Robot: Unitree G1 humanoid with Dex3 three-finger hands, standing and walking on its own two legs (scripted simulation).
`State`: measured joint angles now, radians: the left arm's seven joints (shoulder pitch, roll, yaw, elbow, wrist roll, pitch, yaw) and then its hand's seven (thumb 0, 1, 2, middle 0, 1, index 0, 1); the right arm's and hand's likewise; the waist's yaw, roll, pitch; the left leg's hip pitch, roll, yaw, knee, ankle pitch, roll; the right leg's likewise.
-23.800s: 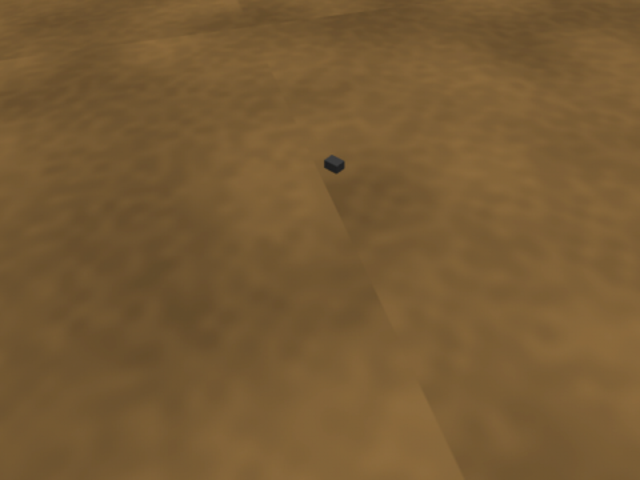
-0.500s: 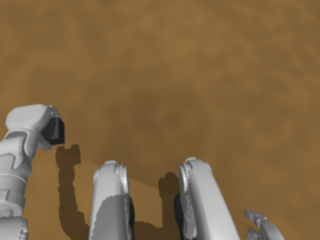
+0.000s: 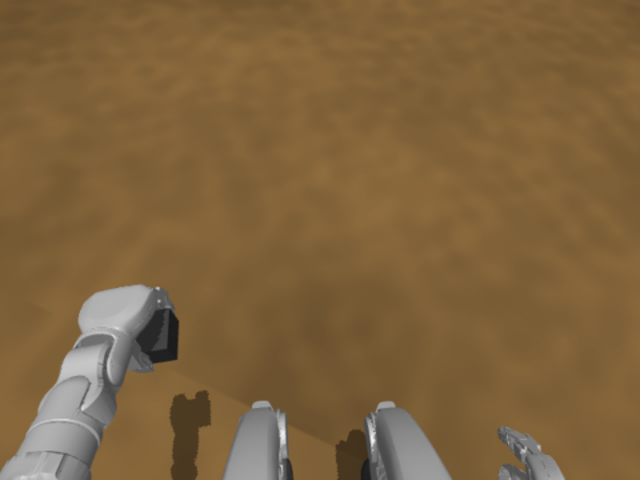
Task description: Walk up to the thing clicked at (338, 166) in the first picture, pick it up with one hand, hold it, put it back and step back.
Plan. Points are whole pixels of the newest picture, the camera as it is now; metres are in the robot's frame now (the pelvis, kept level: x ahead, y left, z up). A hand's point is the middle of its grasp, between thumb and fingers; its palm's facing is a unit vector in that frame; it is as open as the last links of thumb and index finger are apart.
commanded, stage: lift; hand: left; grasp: from above
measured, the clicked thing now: (142, 338) +0.35 +0.27 -0.10
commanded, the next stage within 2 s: hold in 0.58 s
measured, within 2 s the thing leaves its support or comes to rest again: neither
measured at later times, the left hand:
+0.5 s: hand (132, 279) +0.37 +0.24 +0.03, palm faces -0.43 -0.10 -0.90, open 8.8 cm
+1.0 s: hand (128, 248) +0.39 +0.22 +0.08, palm faces -0.42 -0.08 -0.90, open 8.8 cm
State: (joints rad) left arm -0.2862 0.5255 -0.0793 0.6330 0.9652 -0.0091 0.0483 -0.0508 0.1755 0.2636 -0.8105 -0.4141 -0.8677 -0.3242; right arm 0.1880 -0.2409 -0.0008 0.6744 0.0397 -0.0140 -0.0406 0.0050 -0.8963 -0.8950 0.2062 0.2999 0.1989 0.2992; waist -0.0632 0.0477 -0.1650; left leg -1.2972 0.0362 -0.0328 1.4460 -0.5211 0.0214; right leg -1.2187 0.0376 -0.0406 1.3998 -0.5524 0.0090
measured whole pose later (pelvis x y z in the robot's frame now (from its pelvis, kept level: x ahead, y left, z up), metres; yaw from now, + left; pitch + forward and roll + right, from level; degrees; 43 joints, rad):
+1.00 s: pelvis +0.07 +0.00 +0.14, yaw +0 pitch +7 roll -1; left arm -0.30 0.38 -0.20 0.76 0.98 0.06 0.07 -0.05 0.17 0.26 -0.82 -0.40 -0.87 -0.32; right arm 0.25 -0.26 -0.04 0.72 0.05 0.00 -0.03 0.01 -0.89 -0.89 0.20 0.30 0.20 0.30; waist -0.03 0.05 -0.09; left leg -0.49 0.02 0.04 0.69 -0.33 0.02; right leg -0.44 0.02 0.03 0.67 -0.35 0.01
